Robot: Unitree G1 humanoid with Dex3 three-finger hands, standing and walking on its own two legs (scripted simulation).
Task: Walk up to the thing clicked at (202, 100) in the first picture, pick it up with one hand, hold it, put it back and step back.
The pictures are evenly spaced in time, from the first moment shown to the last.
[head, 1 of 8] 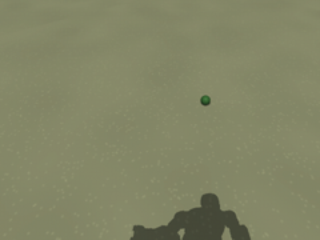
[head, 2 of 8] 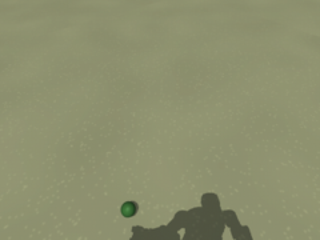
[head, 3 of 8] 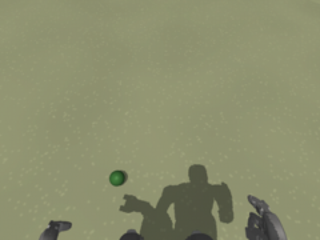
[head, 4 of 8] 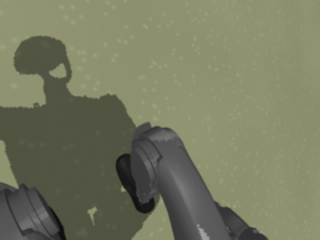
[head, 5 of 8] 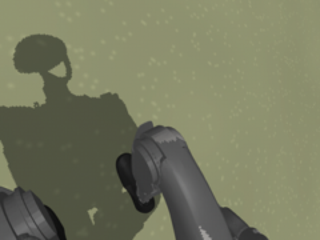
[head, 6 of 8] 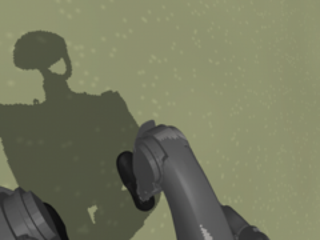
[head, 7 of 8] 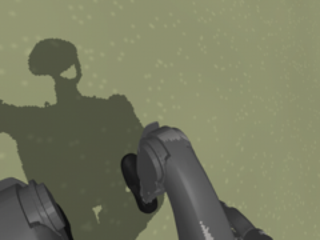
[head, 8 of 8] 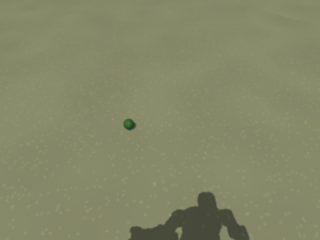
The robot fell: no
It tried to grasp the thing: yes
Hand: left
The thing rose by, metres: 0.67
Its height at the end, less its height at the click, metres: +0.00
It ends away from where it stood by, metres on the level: 0.02
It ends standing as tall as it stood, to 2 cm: yes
